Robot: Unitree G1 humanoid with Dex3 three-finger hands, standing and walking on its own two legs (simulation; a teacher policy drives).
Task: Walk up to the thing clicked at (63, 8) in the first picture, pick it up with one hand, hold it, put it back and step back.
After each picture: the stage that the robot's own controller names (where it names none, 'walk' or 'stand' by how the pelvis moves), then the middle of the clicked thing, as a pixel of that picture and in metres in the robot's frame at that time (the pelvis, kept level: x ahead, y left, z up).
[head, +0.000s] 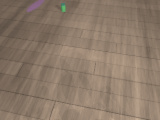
stand; (63, 7) +2.18 +0.28 -0.72
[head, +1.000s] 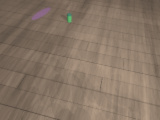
walk; (69, 17) +2.05 +0.17 -0.70
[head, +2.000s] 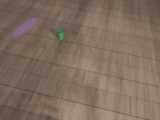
walk; (60, 34) +1.44 +0.22 -0.71
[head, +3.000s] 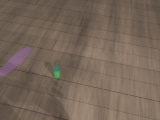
walk; (56, 72) +0.93 +0.22 -0.72
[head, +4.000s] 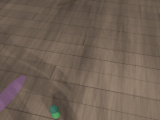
walk; (54, 111) +0.54 +0.23 -0.71
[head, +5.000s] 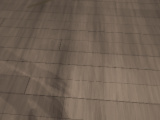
stand; out of the picture +0.34 +0.38 -0.68
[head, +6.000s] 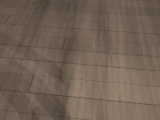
walk; out of the picture +0.35 +0.36 -0.71
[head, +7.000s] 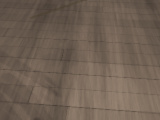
stand; out of the picture +0.34 +0.33 -0.72
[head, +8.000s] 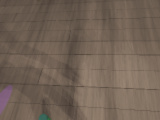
walk; out of the picture +0.40 +0.39 -0.70
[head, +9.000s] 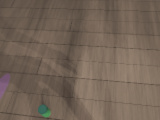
stand; (44, 111) +0.41 +0.34 -0.68
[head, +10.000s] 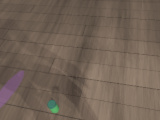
walk; (53, 106) +0.50 +0.32 -0.67
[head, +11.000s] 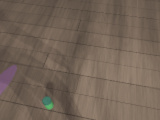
stand; (48, 103) +0.48 +0.30 -0.69
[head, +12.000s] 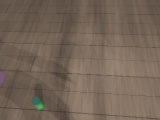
walk; (37, 103) +0.52 +0.41 -0.69
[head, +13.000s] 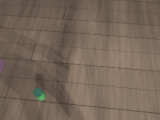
stand; (39, 94) +0.49 +0.36 -0.69
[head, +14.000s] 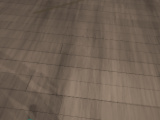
stand; out of the picture +0.46 +0.37 -0.72
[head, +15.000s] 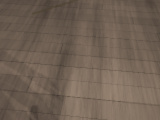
stand; out of the picture +0.45 +0.38 -0.73
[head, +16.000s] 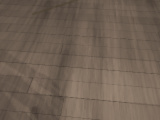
stand; out of the picture +0.44 +0.39 -0.73
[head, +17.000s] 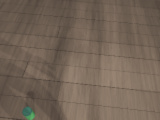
go down; (28, 113) +0.45 +0.38 -0.70
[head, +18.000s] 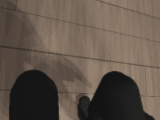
go down; out of the picture +0.49 +0.43 -0.28
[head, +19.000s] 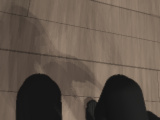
go down; out of the picture +0.49 +0.42 -0.29
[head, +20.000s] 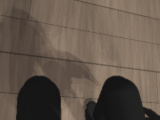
approach; out of the picture +0.49 +0.42 -0.30
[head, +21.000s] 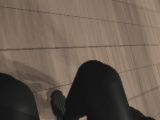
close; out of the picture +0.45 +0.46 -0.23
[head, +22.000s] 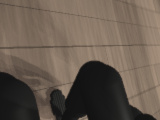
lift; out of the picture +0.44 +0.45 -0.22
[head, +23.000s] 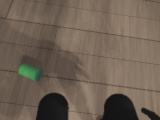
approach; (30, 72) +0.47 +0.30 -0.44
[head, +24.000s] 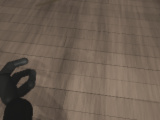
approach; out of the picture +0.41 +0.28 -0.70
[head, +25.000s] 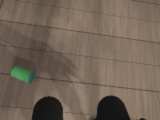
approach; (23, 74) +0.46 +0.30 -0.46
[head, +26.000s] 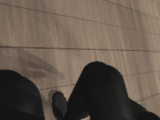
approach; out of the picture +0.45 +0.36 -0.26
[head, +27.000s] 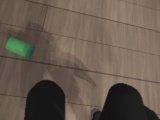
close; (20, 48) +0.51 +0.31 -0.33
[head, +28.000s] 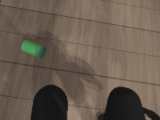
stand; (34, 49) +0.56 +0.28 -0.37
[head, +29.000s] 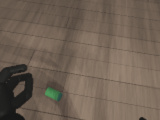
hold; (53, 94) +0.56 +0.21 -0.63
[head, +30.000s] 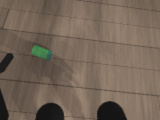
approach; (42, 52) +0.64 +0.22 -0.50
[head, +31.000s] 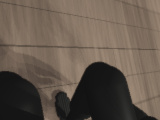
approach; out of the picture +0.71 +0.32 -0.26
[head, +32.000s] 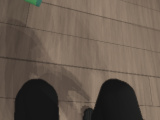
hold; out of the picture +0.81 +0.26 -0.31
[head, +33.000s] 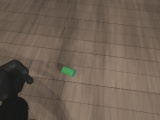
hold; (68, 71) +0.85 +0.09 -0.66
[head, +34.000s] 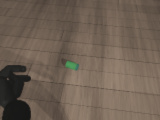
hold; (72, 65) +0.95 +0.08 -0.70
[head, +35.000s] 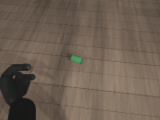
crouch; (77, 59) +1.06 +0.03 -0.71
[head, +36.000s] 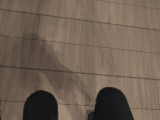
lower; out of the picture +1.23 +0.05 -0.41
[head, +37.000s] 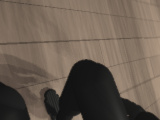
lower; out of the picture +1.34 +0.27 -0.27
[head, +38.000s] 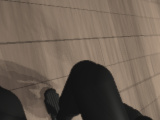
lower; out of the picture +1.44 +0.28 -0.27
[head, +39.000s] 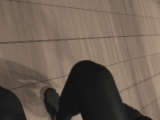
loosen; out of the picture +1.55 +0.27 -0.28
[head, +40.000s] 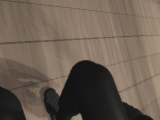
withdraw; out of the picture +1.65 +0.25 -0.28
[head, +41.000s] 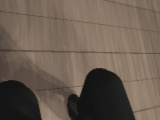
stand; out of the picture +1.76 +0.14 -0.30
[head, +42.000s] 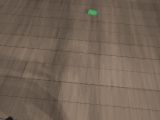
stand; (93, 12) +1.75 -0.26 -0.67
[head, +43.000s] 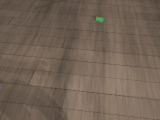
stand; (100, 19) +1.84 -0.30 -0.69
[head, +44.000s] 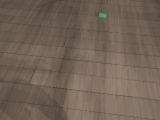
stand; (103, 15) +1.93 -0.34 -0.69
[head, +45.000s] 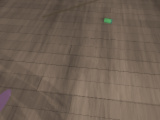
stand; (108, 20) +2.03 -0.36 -0.75
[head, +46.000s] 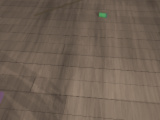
stand; (103, 15) +2.10 -0.32 -0.75
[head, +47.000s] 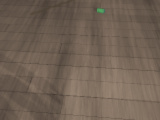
stand; (100, 10) +2.18 -0.31 -0.75
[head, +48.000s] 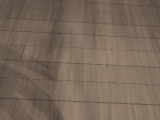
walk; out of the picture +2.38 -0.28 -0.73
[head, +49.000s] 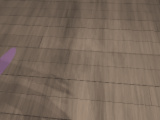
walk; out of the picture +2.73 -0.33 -0.72
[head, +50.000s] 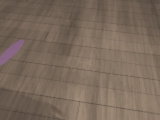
stand; out of the picture +3.03 -0.56 -0.73
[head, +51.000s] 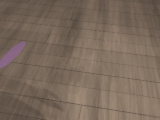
stand; out of the picture +3.06 -0.61 -0.75
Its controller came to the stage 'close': yes
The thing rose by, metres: 0.01
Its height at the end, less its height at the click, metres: -0.02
